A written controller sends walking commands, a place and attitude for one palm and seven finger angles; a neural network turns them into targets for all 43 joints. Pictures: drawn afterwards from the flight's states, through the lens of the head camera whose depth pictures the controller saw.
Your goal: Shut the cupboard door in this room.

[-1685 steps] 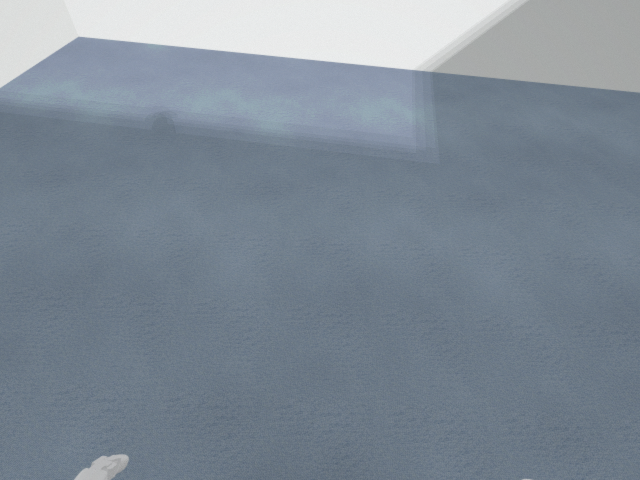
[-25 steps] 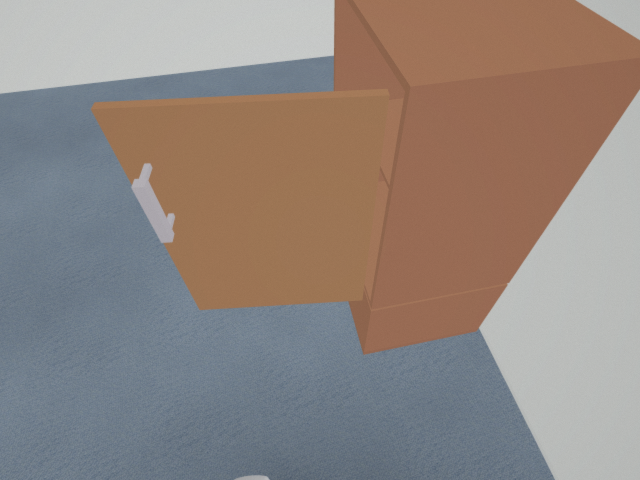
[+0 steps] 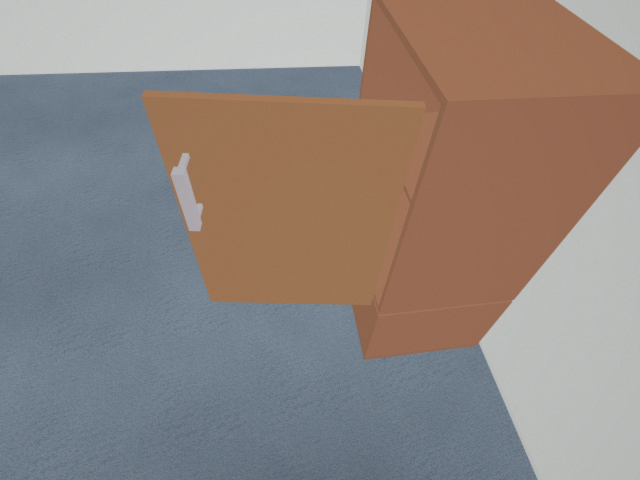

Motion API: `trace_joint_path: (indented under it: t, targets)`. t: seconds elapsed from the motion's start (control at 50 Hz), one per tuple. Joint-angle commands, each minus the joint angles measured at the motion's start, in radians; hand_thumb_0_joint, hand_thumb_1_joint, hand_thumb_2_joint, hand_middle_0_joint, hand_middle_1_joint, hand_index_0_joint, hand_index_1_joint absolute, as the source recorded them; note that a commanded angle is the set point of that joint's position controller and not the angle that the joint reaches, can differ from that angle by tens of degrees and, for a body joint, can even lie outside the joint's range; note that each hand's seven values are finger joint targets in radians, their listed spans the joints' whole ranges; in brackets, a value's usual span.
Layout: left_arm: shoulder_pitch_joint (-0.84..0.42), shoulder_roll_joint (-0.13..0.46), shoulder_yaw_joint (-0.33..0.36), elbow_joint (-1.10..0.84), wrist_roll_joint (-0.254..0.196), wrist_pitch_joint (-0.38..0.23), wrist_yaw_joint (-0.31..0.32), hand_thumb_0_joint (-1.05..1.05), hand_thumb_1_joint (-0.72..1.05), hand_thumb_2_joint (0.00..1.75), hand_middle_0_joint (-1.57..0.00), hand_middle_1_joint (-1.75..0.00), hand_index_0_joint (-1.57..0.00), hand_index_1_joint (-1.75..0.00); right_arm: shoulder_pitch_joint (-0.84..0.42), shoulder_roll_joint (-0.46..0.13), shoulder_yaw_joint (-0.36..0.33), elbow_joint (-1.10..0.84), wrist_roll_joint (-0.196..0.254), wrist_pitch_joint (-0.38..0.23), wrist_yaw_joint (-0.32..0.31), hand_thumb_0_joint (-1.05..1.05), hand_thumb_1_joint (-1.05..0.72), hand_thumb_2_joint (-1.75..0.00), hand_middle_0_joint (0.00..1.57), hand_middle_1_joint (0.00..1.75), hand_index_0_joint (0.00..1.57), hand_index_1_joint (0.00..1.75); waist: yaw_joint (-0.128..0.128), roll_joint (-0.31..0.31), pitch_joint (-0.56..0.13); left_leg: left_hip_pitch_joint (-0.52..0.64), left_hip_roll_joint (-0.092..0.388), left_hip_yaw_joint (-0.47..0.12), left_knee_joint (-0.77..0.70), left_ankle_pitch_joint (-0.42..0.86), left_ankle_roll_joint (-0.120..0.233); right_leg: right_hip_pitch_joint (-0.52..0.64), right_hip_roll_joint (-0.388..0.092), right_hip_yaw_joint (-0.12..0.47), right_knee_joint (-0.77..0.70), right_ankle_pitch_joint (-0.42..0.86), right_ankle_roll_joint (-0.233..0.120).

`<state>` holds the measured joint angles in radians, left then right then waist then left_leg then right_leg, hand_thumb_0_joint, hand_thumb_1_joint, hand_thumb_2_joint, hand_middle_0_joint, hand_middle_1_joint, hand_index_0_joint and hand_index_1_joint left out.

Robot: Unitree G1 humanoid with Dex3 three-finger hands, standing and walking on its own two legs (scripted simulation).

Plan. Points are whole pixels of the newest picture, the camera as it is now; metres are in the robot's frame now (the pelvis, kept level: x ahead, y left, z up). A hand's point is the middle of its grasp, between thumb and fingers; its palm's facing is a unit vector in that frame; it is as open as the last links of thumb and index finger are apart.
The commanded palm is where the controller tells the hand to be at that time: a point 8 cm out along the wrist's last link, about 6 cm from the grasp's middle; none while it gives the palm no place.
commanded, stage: come to a stop and stand still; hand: left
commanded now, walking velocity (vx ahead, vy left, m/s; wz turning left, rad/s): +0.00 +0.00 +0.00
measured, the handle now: (190, 193) +0.55 +0.28 -0.01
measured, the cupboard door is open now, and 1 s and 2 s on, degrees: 82 82 82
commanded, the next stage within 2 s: look again from close up in 0.16 s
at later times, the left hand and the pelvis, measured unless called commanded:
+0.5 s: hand out of the picture +0.02 +0.20 -0.17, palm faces +0.01 -0.97 -0.22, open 7.3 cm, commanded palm none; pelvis +0.01 +0.02 +0.00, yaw -1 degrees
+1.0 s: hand out of the picture +0.01 +0.16 -0.17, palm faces +0.04 -0.98 -0.19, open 7.3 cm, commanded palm none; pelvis +0.01 -0.01 +0.00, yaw +0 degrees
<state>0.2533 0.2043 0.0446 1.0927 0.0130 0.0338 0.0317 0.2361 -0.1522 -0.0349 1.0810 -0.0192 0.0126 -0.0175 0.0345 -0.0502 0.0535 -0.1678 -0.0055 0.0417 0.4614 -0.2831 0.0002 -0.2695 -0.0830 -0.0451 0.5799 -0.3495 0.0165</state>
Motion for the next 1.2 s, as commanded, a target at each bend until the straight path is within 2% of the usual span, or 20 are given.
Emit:
trace_joint_path:
  t: [0.0,0.06,0.1,0.22,0.24,0.26,0.34,0.44,0.5,0.78,0.86,0.92,0.98,1.02,1.04,1.06,1.08,1.1,1.12,1.18]
  targets:
    - [0.045,0.025,-0.01,-0.021,0.006,-0.019,-0.006,0.0,0.9,0.9,-0.2,-0.3,-0.2,-0.3,-0.011,-0.123,-0.01,-0.031,0.005,-0.023,-0.021,0.0,-0.9,-0.9,0.2,0.3,0.2,0.3,0.008,0.201,0.039,-0.082,0.181,-0.134,-0.187,0.187,0.09,0.047,0.005,0.01,-0.047,0.068,-0.008]
    - [0.075,0.055,-0.018,0.005,0.004,-0.035,-0.001,0.0,0.9,0.9,-0.2,-0.3,-0.2,-0.3,0.021,-0.093,-0.004,-0.019,0.015,-0.025,-0.019,0.0,-0.9,-0.9,0.2,0.3,0.2,0.3,-0.01,0.085,0.022,-0.036,0.103,-0.079,-0.109,0.163,0.034,0.079,-0.036,0.073,-0.197,0.248,-0.018]
    - [0.045,0.061,-0.02,0.005,0.002,-0.036,-0.001,0.0,0.9,0.9,-0.2,-0.3,-0.2,-0.3,0.038,-0.095,-0.005,-0.01,0.014,-0.021,-0.017,0.0,-0.9,-0.9,0.2,0.3,0.2,0.3,-0.025,-0.002,0.046,-0.021,0.096,-0.074,-0.113,0.103,0.02,0.041,-0.04,0.08,-0.214,0.209,-0.02]
    - [0.056,0.042,-0.024,0.007,0.0,-0.042,0.003,0.0,0.9,0.9,-0.2,-0.3,-0.2,-0.3,0.061,-0.087,0.003,0.009,0.014,-0.034,-0.017,0.0,-0.9,-0.9,0.2,0.3,0.2,0.3,-0.029,0.041,0.004,0.013,0.106,-0.073,-0.133,0.154,0.019,0.071,-0.033,0.064,-0.222,0.226,-0.015]
    - [0.142,0.063,-0.029,0.038,0.014,-0.071,0.047,0.0,0.9,0.9,-0.2,-0.3,-0.2,-0.3,-0.008,-0.139,0.006,-0.06,0.017,-0.049,-0.008,0.0,-0.9,-0.9,0.2,0.3,0.2,0.3,-0.005,0.039,-0.026,-0.025,0.129,-0.035,0.071,0.358,-0.004,0.088,-0.072,0.109,-0.151,0.597,-0.025]
    - [0.109,0.101,-0.022,-0.01,0.007,-0.083,0.04,0.0,0.9,0.9,-0.2,-0.3,-0.2,-0.3,0.065,-0.097,0.008,-0.082,0.01,-0.049,-0.003,0.0,-0.9,-0.9,0.2,0.3,0.2,0.3,-0.049,0.103,-0.144,-0.021,0.086,-0.047,0.018,0.184,-0.003,0.158,-0.093,0.117,-0.102,0.533,-0.054]
    - [0.076,0.058,-0.031,-0.02,0.006,-0.065,0.016,0.0,0.9,0.9,-0.2,-0.3,-0.2,-0.3,0.082,-0.109,0.018,-0.085,0.002,-0.056,-0.008,0.0,-0.9,-0.9,0.2,0.3,0.2,0.3,-0.035,0.188,-0.089,-0.027,0.128,-0.074,-0.027,0.355,0.027,0.097,-0.012,0.037,-0.071,0.231,-0.049]
    - [0.065,0.043,-0.036,-0.022,0.001,-0.052,0.006,0.0,0.9,0.9,-0.2,-0.3,-0.2,-0.3,0.101,-0.118,0.025,-0.084,0.005,-0.05,-0.014,0.0,-0.9,-0.9,0.2,0.3,0.2,0.3,-0.034,0.066,0.024,-0.084,0.12,-0.081,-0.07,0.217,0.037,0.059,-0.006,0.041,-0.102,0.181,-0.039]
    - [0.058,0.048,-0.034,-0.027,0.0,-0.048,0.002,0.0,0.9,0.9,-0.2,-0.3,-0.2,-0.3,0.107,-0.118,0.029,-0.074,0.004,-0.049,-0.011,0.0,-0.9,-0.9,0.2,0.3,0.2,0.3,-0.029,0.066,0.07,-0.121,0.113,-0.088,-0.117,0.121,0.038,0.051,-0.003,0.047,-0.112,0.159,-0.036]
    - [0.059,0.062,-0.028,-0.021,-0.002,-0.059,0.001,0.0,0.9,0.9,-0.2,-0.3,-0.2,-0.3,0.125,-0.088,0.036,-0.008,0.006,-0.053,-0.011,0.0,-0.9,-0.9,0.2,0.3,0.2,0.3,-0.027,0.04,-0.003,-0.043,0.101,-0.05,-0.112,0.153,0.027,0.08,-0.024,0.074,-0.146,0.257,-0.043]
    - [0.073,0.067,-0.022,-0.013,0.003,-0.058,-0.001,0.0,0.9,0.9,-0.2,-0.3,-0.2,-0.3,0.131,-0.089,0.035,0.001,0.003,-0.044,-0.007,0.0,-0.9,-0.9,0.2,0.3,0.2,0.3,-0.023,0.026,0.008,-0.064,0.081,-0.035,-0.082,0.024,0.027,0.067,-0.031,0.087,-0.154,0.097,-0.055]
    - [0.099,0.102,-0.003,-0.023,0.008,-0.052,-0.007,0.0,0.9,0.9,-0.2,-0.3,-0.2,-0.3,0.117,-0.079,0.029,-0.016,-0.003,-0.029,0.003,0.0,-0.9,-0.9,0.2,0.3,0.2,0.3,-0.01,-0.041,0.062,-0.157,0.026,0.007,0.02,-0.134,0.023,0.036,-0.083,0.165,-0.234,-0.186,-0.088]
    - [0.137,0.143,0.025,-0.038,0.012,-0.049,-0.005,0.0,0.9,0.9,-0.2,-0.3,-0.2,-0.3,0.111,-0.07,0.019,-0.04,-0.003,-0.019,0.008,0.0,-0.9,-0.9,0.2,0.3,0.2,0.3,-0.003,-0.138,0.076,-0.223,0.016,0.042,0.198,-0.159,0.023,0.022,-0.197,0.285,-0.359,-0.342,-0.148]
    - [0.122,0.134,0.034,-0.055,0.017,-0.055,-0.003,0.0,0.9,0.9,-0.2,-0.3,-0.2,-0.3,0.108,-0.064,0.017,-0.052,-0.003,-0.026,0.013,0.0,-0.9,-0.9,0.2,0.3,0.2,0.3,-0.015,-0.109,0.097,-0.202,0.033,0.022,0.195,-0.152,0.029,-0.033,-0.218,0.279,-0.341,-0.288,-0.165]
    - [0.096,0.131,0.035,-0.065,0.016,-0.055,-0.005,0.0,0.9,0.9,-0.2,-0.3,-0.2,-0.3,0.144,-0.054,0.018,-0.044,-0.002,-0.031,0.015,0.0,-0.9,-0.9,0.2,0.3,0.2,0.3,-0.039,-0.084,0.082,-0.124,0.032,0.033,0.114,-0.118,0.031,-0.069,-0.201,0.212,-0.289,-0.242,-0.153]
    - [0.064,0.112,0.033,-0.077,0.015,-0.052,-0.007,0.0,0.9,0.9,-0.2,-0.3,-0.2,-0.3,0.199,-0.052,0.018,-0.026,-0.001,-0.037,0.015,0.0,-0.9,-0.9,0.2,0.3,0.2,0.3,-0.065,-0.038,0.066,-0.013,0.028,0.029,0.022,-0.08,0.033,-0.135,-0.149,0.125,-0.197,-0.209,-0.127]
    - [0.034,0.075,0.026,-0.092,0.016,-0.047,-0.011,0.0,0.9,0.9,-0.2,-0.3,-0.2,-0.3,0.272,-0.079,0.013,-0.001,-0.004,-0.043,0.013,0.0,-0.9,-0.9,0.2,0.3,0.2,0.3,-0.094,0.121,0.067,0.024,0.072,-0.075,-0.082,-0.113,0.052,-0.183,-0.055,0.012,-0.038,-0.208,-0.092]
    - [0.007,0.012,0.016,-0.122,0.011,-0.044,-0.018,0.0,0.9,0.9,-0.2,-0.3,-0.2,-0.3,0.344,-0.157,-0.004,0.01,-0.017,-0.05,0.005,0.0,-0.9,-0.9,0.2,0.3,0.2,0.3,-0.116,0.362,0.065,0.066,0.251,-0.34,-0.217,-0.167,0.127,-0.314,0.065,-0.114,0.235,-0.237,-0.043]
    - [-0.046,0.009,0.01,-0.15,0.022,-0.053,-0.015,0.0,0.9,0.9,-0.2,-0.3,-0.2,-0.3,0.374,-0.168,-0.006,0.014,-0.017,-0.054,-0.003,0.0,-0.9,-0.9,0.2,0.3,0.2,0.3,-0.127,0.391,0.094,0.1,0.322,-0.477,-0.277,-0.093,0.205,-0.427,0.08,-0.062,0.401,-0.278,-0.052]
    - [-0.05,0.009,0.011,-0.129,0.017,-0.072,-0.033,0.0,0.9,0.9,-0.2,-0.3,-0.2,-0.3,0.291,-0.104,0.014,-0.01,-0.011,-0.076,-0.015,0.0,-0.9,-0.9,0.2,0.3,0.2,0.3,-0.079,0.195,0.07,0.115,0.301,-0.361,-0.2,0.252,0.253,-0.452,0.007,0.002,0.536,-0.142,-0.063]
